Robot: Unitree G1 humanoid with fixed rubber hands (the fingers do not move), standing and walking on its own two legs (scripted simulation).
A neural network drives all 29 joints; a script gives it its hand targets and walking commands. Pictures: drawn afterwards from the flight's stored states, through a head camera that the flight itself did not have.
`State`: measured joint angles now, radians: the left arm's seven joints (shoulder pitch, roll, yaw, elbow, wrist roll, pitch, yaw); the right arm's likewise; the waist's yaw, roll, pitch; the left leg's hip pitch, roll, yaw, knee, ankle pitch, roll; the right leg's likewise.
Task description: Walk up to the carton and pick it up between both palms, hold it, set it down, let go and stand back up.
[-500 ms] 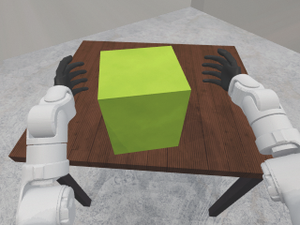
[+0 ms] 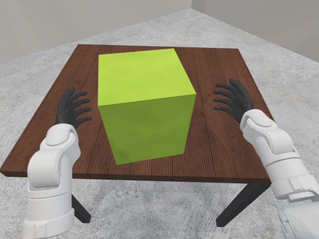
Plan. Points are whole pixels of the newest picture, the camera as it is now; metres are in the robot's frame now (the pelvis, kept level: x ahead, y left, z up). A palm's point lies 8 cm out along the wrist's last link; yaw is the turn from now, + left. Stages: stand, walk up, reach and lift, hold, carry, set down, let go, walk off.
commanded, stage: set down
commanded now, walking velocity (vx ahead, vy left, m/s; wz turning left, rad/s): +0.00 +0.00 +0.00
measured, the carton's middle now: (144, 108) +0.45 +0.07 +0.07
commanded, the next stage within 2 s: let go in 1.80 s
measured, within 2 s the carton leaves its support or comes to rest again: neither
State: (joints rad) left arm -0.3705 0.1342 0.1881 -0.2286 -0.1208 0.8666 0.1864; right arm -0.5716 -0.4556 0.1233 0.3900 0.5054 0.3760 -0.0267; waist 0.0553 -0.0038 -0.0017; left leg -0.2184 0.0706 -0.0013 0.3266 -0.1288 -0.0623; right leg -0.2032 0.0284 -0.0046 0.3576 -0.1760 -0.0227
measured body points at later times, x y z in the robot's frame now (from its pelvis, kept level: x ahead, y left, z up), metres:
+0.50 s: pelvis +0.00 +0.00 +0.00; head +0.01 +0.00 +0.45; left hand +0.28 +0.21 +0.10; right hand +0.33 -0.19 +0.08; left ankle +0.02 +0.16 -0.75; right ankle +0.01 -0.10 -0.75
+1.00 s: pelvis +0.01 +0.01 +0.00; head +0.02 +0.01 +0.45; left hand +0.25 +0.21 +0.07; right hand +0.26 -0.20 +0.04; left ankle +0.02 +0.16 -0.75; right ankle +0.01 -0.10 -0.75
